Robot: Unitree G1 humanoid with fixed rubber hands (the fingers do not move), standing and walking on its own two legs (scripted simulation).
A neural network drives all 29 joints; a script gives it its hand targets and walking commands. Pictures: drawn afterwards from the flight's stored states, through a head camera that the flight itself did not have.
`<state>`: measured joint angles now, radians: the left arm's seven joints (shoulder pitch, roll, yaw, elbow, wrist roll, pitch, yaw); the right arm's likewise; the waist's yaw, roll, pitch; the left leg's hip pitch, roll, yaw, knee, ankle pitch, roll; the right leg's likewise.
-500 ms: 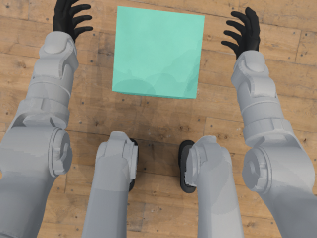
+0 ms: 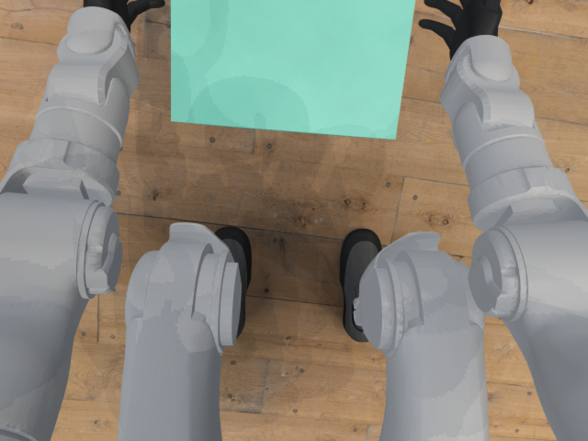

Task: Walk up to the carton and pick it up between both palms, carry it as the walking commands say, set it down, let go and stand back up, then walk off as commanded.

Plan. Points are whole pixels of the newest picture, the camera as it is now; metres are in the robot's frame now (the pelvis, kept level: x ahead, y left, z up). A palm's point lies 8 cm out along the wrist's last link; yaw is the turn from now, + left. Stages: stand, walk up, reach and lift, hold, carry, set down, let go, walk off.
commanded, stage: reach and lift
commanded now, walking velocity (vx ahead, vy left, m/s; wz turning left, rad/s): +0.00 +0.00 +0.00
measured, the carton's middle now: (289, 46) +0.52 +0.04 -0.25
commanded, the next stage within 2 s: none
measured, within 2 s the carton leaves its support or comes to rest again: leaves its support in 1.46 s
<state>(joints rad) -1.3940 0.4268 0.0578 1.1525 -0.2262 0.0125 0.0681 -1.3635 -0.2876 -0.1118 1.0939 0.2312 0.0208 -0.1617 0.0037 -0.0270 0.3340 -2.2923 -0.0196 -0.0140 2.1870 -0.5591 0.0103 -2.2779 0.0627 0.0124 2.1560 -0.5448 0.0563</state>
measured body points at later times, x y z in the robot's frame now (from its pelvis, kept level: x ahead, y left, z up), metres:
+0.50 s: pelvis +0.00 +0.00 +0.00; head +0.37 +0.03 +0.25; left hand +0.54 +0.21 -0.19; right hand +0.54 -0.14 -0.19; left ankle +0.11 +0.11 -0.34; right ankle +0.12 -0.12 -0.34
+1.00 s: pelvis +0.00 +0.00 +0.00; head +0.37 +0.03 +0.25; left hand +0.54 +0.19 -0.19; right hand +0.54 -0.12 -0.18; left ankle +0.11 +0.11 -0.34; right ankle +0.12 -0.13 -0.34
